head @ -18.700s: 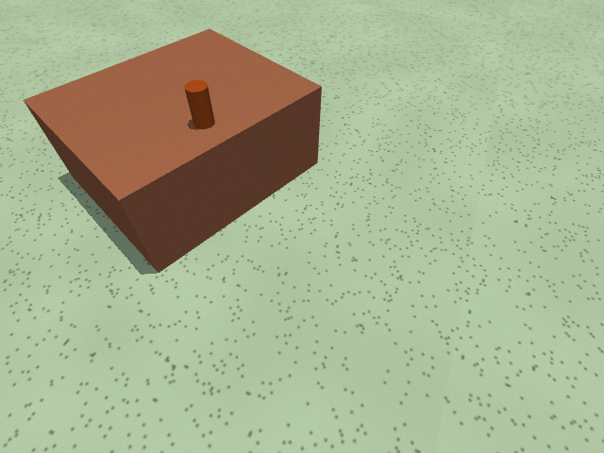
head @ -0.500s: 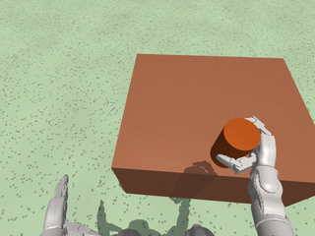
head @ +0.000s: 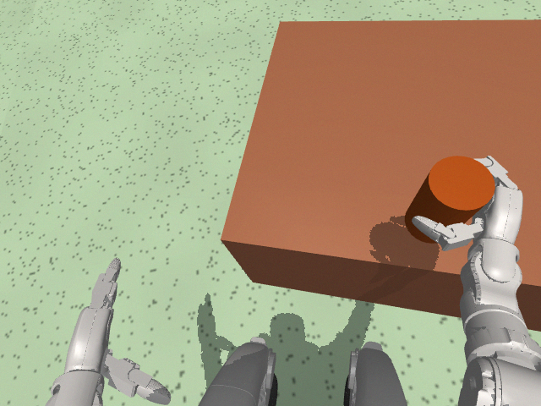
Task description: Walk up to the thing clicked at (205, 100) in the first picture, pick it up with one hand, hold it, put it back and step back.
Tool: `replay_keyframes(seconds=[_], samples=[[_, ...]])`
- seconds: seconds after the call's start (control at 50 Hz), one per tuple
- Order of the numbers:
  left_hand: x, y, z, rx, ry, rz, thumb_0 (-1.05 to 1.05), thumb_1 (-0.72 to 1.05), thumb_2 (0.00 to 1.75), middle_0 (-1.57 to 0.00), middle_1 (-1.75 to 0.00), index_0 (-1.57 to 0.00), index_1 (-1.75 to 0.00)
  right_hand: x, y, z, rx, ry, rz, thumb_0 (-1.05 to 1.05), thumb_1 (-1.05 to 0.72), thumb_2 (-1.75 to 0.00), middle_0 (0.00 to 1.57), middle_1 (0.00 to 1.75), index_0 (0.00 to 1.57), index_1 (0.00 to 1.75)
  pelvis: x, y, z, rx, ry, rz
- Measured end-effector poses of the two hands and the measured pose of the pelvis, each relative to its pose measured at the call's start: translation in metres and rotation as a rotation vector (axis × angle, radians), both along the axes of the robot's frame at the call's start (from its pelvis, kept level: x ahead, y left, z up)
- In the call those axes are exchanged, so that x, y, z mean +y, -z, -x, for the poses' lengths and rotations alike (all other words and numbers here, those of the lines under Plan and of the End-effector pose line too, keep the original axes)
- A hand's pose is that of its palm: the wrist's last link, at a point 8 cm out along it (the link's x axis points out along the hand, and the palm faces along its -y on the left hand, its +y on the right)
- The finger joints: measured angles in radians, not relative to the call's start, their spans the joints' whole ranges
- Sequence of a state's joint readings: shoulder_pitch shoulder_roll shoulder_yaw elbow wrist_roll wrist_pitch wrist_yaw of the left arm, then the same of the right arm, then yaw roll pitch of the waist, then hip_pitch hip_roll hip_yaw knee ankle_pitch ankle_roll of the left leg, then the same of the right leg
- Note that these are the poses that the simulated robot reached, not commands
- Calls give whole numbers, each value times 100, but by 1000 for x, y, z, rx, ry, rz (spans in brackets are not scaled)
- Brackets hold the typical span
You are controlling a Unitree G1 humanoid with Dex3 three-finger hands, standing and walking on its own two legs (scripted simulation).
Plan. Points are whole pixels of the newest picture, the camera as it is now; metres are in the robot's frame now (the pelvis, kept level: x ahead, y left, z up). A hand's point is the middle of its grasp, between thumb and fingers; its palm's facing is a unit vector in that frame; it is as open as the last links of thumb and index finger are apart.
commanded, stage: crouch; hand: right
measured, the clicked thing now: (442, 204) +0.42 -0.19 -0.03
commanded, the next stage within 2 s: lower in 0.64 s
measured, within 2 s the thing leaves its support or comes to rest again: neither
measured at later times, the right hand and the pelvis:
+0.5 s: hand (441, 193) +0.47 -0.21 -0.09, palm faces +0.24 +0.97 -0.02, open 11.0 cm; pelvis -0.01 -0.01 -0.04, yaw +2 degrees
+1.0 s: hand (433, 192) +0.49 -0.21 -0.12, palm faces +0.24 +0.97 -0.01, open 11.0 cm; pelvis -0.01 +0.00 -0.07, yaw +3 degrees
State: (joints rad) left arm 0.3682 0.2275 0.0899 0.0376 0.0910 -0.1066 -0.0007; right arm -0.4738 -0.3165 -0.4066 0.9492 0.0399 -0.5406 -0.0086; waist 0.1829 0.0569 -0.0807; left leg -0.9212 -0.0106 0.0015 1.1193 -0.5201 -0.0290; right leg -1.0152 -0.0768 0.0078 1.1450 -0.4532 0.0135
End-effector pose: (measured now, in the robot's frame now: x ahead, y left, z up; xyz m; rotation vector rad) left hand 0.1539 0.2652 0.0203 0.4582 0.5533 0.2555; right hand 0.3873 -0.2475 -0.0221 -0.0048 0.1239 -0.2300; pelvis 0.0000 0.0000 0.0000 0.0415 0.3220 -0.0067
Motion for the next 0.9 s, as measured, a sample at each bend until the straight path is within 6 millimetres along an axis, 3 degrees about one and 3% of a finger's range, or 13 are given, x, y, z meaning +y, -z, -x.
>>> replay_keyframes(seconds=[0.2,0.4,0.9], samples=[[-5,-1,8,8,12,-71,-1,-50,5,-5,-7,-7,-5,-2,29,-31,-12,1,-10,-5,61,-101,64,105,75,114,-7,22,5,73,-7,-22],[-7,4,13,31,13,-105,-1,-49,5,-5,-7,-7,-5,-5,54,-44,-2,21,-9,-5,61,-101,64,105,75,114,-10,39,7,117,-11,-39],[-10,5,8,20,43,-139,-1,-49,5,-5,-6,-6,-5,-7,82,-66,14,9,-12,-5,61,-101,64,105,75,114,-4,57,9,167,-12,-63]])
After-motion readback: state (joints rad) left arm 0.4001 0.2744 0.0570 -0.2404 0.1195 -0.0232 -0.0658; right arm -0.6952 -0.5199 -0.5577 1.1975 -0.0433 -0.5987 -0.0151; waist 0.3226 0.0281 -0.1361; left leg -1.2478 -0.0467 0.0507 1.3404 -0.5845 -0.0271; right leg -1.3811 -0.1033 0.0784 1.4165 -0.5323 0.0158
